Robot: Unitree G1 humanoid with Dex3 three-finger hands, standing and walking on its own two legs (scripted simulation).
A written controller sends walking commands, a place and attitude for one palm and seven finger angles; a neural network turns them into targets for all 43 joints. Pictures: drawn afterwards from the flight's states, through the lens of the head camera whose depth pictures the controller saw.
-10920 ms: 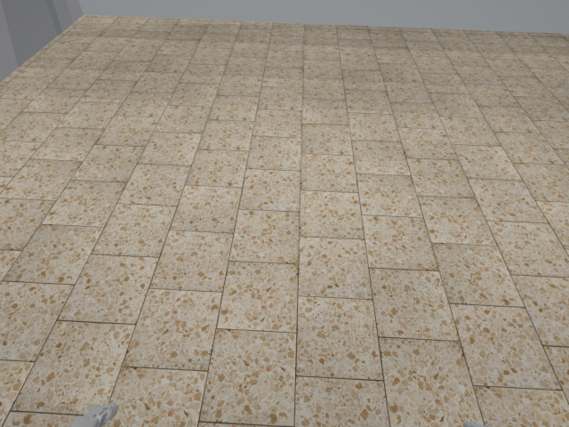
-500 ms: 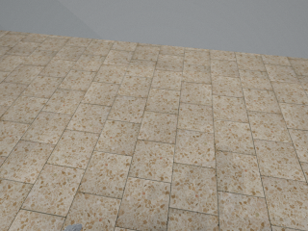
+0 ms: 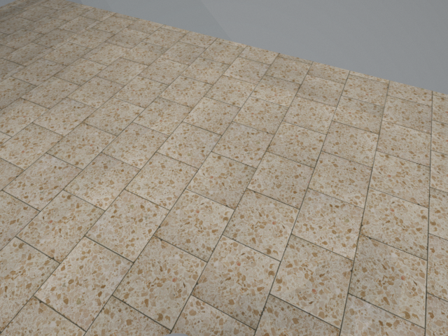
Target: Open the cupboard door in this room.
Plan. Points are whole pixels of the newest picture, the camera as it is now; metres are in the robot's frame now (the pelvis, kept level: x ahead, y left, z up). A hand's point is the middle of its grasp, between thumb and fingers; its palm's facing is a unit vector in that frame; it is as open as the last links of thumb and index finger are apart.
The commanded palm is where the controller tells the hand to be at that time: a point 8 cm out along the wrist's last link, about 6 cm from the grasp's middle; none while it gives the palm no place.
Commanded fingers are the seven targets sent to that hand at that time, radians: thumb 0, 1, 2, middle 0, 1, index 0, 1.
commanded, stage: turn or walk to find it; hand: left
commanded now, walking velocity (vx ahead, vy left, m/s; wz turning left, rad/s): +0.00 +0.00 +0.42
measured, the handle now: out of the picture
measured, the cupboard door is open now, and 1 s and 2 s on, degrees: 0 0 0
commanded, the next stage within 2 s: none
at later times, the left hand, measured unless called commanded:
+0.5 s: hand out of the picture +0.04 +0.22 -0.15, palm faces +0.19 -0.94 -0.29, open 7.4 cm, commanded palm none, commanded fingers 0.00 0.90 0.90 -0.20 -0.30 -0.20 -0.30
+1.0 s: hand out of the picture -0.12 +0.20 -0.19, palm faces +0.47 -0.86 -0.22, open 7.4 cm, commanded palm none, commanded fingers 0.00 0.90 0.90 -0.20 -0.30 -0.20 -0.30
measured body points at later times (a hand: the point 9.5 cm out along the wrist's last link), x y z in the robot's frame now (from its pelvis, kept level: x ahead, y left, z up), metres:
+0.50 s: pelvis -0.03 +0.00 -0.01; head +0.01 -0.02 +0.44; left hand +0.03 +0.27 -0.13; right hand +0.08 -0.23 -0.17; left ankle -0.03 +0.13 -0.74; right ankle +0.00 -0.11 -0.74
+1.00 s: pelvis -0.06 +0.01 -0.01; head -0.03 +0.04 +0.44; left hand -0.15 +0.24 -0.17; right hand +0.12 -0.20 -0.15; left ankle -0.12 +0.10 -0.74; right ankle +0.00 -0.11 -0.73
